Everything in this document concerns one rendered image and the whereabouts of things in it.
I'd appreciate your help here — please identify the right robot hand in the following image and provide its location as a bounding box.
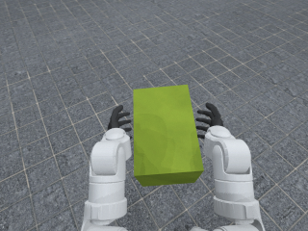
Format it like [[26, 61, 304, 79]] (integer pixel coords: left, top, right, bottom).
[[195, 102, 224, 140]]

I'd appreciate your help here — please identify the left robot forearm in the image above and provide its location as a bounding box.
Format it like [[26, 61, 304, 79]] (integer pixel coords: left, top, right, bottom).
[[81, 128, 132, 231]]

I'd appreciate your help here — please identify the left robot hand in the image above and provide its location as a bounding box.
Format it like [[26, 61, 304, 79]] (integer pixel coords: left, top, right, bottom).
[[107, 105, 132, 140]]

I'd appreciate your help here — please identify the carton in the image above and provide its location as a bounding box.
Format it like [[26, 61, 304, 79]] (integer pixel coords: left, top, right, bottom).
[[133, 85, 204, 187]]

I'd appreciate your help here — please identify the right robot forearm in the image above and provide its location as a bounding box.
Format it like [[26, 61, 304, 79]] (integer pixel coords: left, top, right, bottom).
[[203, 125, 266, 231]]

